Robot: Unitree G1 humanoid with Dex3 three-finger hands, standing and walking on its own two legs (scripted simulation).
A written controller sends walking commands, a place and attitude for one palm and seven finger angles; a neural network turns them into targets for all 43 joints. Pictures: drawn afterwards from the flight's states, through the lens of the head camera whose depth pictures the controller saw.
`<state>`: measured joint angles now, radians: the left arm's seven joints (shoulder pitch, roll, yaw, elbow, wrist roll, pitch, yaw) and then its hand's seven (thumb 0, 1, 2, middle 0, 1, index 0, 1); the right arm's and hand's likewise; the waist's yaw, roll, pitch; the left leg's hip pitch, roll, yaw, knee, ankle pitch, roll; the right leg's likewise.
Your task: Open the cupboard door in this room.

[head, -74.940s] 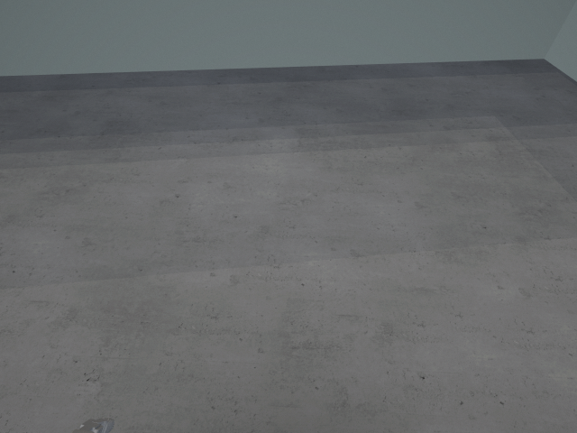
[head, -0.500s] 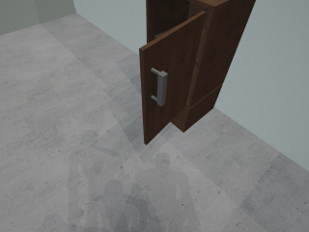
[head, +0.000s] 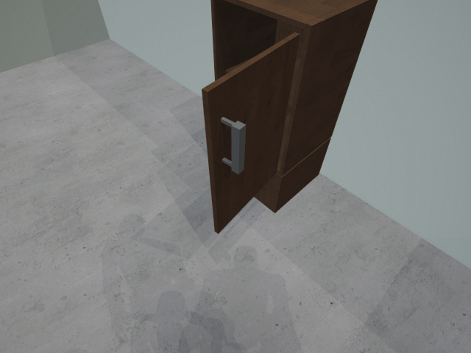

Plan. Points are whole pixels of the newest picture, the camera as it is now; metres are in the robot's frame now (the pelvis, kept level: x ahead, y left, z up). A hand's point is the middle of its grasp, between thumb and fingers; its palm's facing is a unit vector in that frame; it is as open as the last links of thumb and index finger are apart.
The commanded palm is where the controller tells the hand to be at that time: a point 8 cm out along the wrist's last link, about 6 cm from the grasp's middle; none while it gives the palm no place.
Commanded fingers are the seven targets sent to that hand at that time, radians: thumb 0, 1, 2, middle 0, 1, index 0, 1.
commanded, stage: let the arm hang, fingers relaxed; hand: left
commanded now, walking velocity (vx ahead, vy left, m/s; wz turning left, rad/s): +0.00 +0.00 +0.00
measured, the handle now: (231, 145) +0.61 +0.04 -0.03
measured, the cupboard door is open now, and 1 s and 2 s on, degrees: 97 97 97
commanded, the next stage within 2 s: look to check the result in 0.04 s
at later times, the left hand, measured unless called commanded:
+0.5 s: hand out of the picture +0.00 +0.15 -0.17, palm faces +0.04 -0.98 -0.18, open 7.3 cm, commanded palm none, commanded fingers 0.00 0.90 0.90 -0.20 -0.30 -0.20 -0.30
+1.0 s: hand out of the picture +0.01 +0.14 -0.17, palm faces +0.04 -0.98 -0.19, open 7.3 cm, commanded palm none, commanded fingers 0.00 0.90 0.90 -0.20 -0.30 -0.20 -0.30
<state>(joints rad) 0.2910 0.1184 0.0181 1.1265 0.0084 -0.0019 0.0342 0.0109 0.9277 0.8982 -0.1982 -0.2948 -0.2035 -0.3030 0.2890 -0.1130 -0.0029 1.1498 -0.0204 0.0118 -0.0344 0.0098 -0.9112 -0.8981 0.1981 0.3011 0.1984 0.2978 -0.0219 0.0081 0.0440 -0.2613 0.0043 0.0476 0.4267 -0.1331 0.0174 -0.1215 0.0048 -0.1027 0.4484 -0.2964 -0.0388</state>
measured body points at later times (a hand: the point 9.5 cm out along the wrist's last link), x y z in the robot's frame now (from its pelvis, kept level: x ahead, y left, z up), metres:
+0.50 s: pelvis +0.02 -0.01 +0.00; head +0.03 -0.02 +0.45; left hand +0.00 +0.20 -0.16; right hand +0.01 -0.22 -0.16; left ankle +0.06 +0.11 -0.74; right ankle -0.03 -0.09 -0.74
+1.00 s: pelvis +0.03 -0.02 +0.00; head +0.05 -0.03 +0.45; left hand +0.01 +0.19 -0.16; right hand +0.02 -0.23 -0.17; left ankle +0.06 +0.11 -0.74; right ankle -0.03 -0.09 -0.74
